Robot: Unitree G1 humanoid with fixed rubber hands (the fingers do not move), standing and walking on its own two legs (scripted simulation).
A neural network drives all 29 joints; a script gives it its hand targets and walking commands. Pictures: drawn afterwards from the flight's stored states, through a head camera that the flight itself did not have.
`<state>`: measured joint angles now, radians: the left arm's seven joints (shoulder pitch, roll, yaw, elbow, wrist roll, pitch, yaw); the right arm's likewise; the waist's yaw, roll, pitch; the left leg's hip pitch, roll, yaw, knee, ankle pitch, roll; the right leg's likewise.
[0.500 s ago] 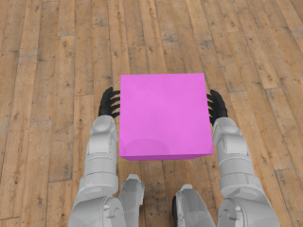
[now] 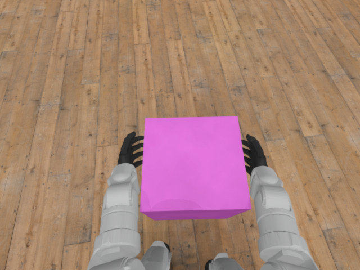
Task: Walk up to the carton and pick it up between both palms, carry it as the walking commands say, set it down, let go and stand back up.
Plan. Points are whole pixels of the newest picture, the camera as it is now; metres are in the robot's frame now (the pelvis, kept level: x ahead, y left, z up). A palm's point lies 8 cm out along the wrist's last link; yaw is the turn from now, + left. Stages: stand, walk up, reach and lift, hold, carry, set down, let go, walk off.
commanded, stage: reach and lift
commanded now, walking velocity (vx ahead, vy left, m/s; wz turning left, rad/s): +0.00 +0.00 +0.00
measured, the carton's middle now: (190, 174) +0.35 +0.02 -0.11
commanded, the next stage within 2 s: none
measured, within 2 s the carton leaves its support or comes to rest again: neither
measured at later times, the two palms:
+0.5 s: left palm (117, 161) +0.32 +0.17 +0.03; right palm (269, 165) +0.33 -0.13 +0.03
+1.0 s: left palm (111, 157) +0.31 +0.17 +0.09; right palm (285, 164) +0.32 -0.13 +0.09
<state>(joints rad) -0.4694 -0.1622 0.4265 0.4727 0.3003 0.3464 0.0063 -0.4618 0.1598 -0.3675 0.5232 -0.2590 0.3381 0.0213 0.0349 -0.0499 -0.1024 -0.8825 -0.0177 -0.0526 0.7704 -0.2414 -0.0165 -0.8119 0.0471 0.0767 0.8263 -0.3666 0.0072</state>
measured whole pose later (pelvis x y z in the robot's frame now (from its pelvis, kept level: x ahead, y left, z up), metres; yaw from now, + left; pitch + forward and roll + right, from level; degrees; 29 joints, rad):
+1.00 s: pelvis +0.01 +0.00 +0.05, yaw +0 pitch -6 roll +1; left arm -0.33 -0.17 0.30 0.29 0.30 0.69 0.02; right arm -0.32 0.16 -0.28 0.34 -0.27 0.68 0.05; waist 0.04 -0.03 0.04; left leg -0.12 -0.02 -0.04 0.37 -0.14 -0.01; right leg -0.06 0.02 0.10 0.43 -0.26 0.00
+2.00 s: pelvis +0.02 +0.01 +0.05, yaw +0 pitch -8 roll +1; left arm -0.26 -0.15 0.21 0.22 0.29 0.75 0.02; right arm -0.23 0.14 -0.21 0.23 -0.25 0.75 0.04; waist 0.00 -0.04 0.05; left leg -0.07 -0.03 -0.05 0.35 -0.14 0.00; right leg 0.00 0.01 0.09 0.39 -0.25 0.01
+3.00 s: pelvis +0.02 +0.00 +0.05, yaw +0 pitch -9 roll +0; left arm -0.23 -0.15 0.18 0.19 0.28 0.76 0.02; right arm -0.20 0.14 -0.19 0.20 -0.23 0.76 0.03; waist 0.00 -0.04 0.07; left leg -0.07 -0.02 -0.06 0.37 -0.15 -0.01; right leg 0.01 0.02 0.09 0.41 -0.26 0.00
